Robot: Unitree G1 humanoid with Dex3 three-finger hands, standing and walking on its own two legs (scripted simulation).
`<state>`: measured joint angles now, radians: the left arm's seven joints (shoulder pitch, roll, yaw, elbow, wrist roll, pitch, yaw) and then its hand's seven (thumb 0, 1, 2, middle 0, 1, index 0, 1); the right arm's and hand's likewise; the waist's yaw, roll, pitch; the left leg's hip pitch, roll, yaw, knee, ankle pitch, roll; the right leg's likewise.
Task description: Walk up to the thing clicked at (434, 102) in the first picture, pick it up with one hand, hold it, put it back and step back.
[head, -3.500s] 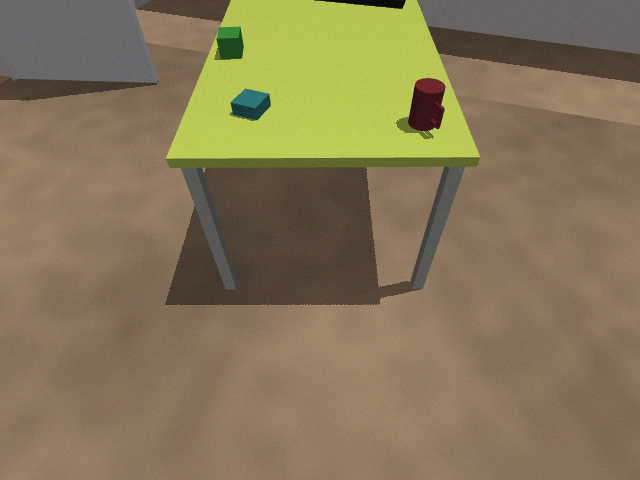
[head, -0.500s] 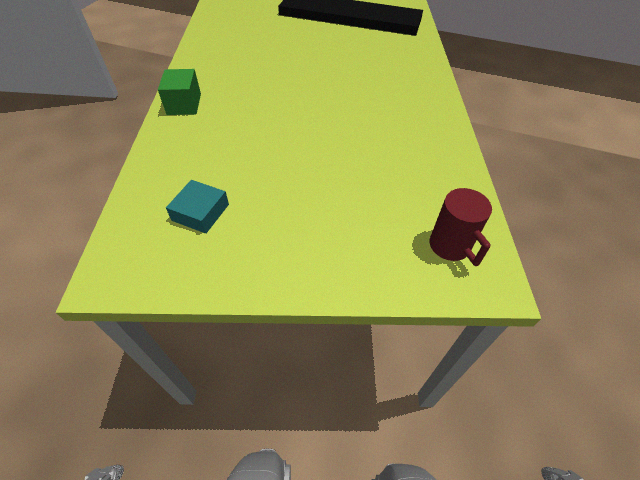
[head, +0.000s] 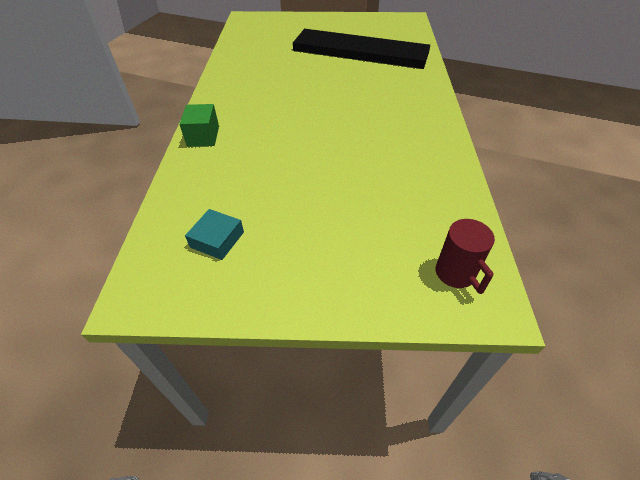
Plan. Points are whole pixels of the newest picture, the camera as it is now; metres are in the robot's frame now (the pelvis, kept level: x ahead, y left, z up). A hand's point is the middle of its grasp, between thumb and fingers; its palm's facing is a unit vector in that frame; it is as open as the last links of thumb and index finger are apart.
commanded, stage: walk up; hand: right
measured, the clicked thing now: (468, 261) +0.48 -0.24 -0.09
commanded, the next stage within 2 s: stand in 0.52 s
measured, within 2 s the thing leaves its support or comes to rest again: neither
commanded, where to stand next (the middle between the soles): +0.04 +0.00 m, yaw -1 degrees
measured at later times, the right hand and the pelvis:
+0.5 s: hand out of the picture +0.09 -0.25 -0.15, palm faces -0.02 +0.94 -0.33, open 7.4 cm; pelvis +0.01 +0.00 +0.00, yaw +0 degrees
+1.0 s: hand out of the picture +0.11 -0.25 -0.15, palm faces -0.01 +0.94 -0.34, open 7.4 cm; pelvis +0.02 +0.00 +0.00, yaw +0 degrees
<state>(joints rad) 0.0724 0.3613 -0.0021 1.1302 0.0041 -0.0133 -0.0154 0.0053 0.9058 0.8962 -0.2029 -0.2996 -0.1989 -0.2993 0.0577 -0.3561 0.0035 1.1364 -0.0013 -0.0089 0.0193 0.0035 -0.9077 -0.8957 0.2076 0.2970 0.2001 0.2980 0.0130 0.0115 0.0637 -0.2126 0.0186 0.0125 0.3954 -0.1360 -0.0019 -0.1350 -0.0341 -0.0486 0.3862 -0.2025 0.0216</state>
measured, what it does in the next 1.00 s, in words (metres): stands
